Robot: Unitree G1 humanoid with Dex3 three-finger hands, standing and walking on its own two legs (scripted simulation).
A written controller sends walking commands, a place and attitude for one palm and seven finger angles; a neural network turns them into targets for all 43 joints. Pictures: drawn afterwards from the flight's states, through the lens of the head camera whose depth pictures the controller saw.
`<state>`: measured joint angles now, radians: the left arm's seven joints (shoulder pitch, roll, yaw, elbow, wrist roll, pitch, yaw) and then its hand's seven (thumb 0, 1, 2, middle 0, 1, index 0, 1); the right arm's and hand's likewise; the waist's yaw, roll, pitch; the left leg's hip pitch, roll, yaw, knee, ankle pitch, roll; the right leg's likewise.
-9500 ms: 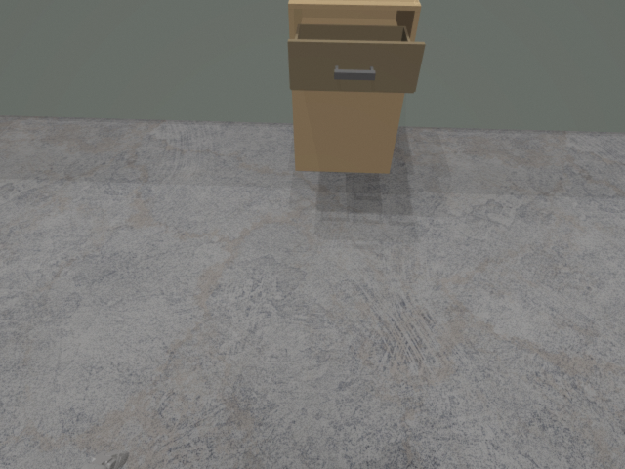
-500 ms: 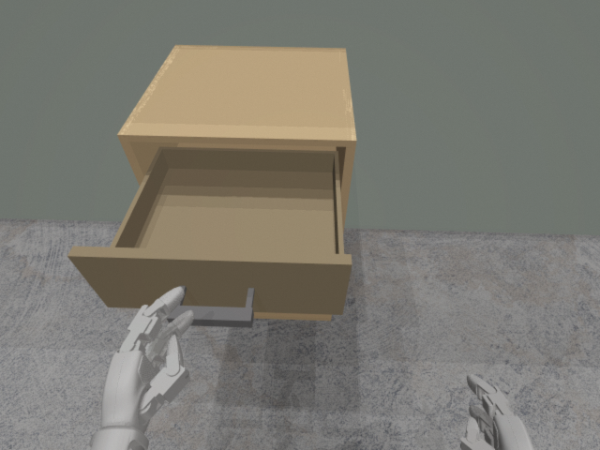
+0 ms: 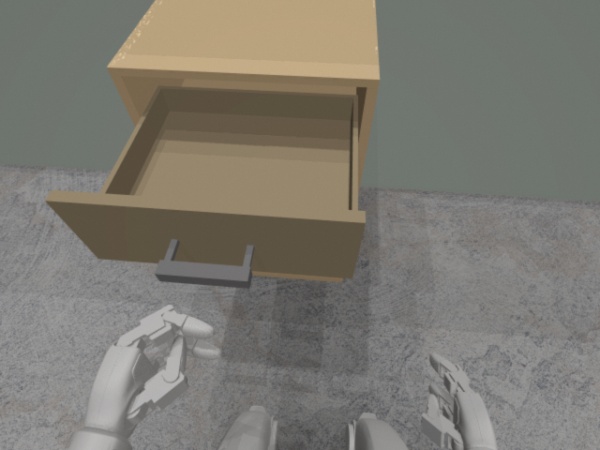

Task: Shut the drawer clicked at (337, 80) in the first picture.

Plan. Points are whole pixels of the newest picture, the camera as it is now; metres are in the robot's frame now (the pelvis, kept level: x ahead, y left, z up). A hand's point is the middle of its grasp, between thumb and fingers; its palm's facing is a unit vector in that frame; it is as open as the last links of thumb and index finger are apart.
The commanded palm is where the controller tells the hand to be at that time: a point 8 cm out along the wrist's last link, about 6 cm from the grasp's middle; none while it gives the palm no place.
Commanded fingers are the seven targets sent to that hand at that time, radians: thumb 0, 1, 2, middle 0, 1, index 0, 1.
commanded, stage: raise the hand and make a fist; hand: left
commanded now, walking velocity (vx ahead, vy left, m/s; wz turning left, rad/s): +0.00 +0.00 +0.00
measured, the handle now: (208, 261) +0.37 +0.16 +0.00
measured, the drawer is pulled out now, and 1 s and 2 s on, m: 0.29 0.29 0.29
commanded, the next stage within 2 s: bring the fist close to the handle in 1.14 s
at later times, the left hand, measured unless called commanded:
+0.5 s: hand (179, 381) +0.19 +0.14 +0.09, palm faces -0.04 -1.00 +0.00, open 3.1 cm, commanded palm +0.16 +0.19 +0.09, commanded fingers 0.00 0.90 0.90 -1.40 -1.60 -1.40 -1.60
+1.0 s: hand (188, 369) +0.20 +0.13 +0.10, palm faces -0.05 -1.00 -0.01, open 3.3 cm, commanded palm +0.17 +0.18 +0.10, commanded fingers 0.00 0.90 0.90 -1.40 -1.60 -1.40 -1.60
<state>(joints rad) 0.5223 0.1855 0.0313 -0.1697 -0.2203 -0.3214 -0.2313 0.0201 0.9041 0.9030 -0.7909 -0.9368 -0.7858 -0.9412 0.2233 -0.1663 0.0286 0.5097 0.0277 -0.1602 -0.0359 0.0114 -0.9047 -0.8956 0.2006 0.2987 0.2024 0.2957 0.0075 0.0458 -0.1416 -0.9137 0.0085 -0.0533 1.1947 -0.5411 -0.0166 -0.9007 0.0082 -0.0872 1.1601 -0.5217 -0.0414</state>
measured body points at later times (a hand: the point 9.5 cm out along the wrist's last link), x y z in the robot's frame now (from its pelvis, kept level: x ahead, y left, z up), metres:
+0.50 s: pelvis +0.01 +0.02 +0.01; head +0.06 +0.02 +0.46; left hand +0.18 +0.19 +0.09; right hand +0.23 -0.20 -0.04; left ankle +0.02 +0.13 -0.64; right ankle +0.03 -0.10 -0.64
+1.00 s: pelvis +0.03 +0.02 +0.02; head +0.08 +0.01 +0.46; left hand +0.19 +0.18 +0.10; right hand +0.21 -0.22 -0.05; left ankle +0.02 +0.13 -0.64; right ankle +0.03 -0.10 -0.64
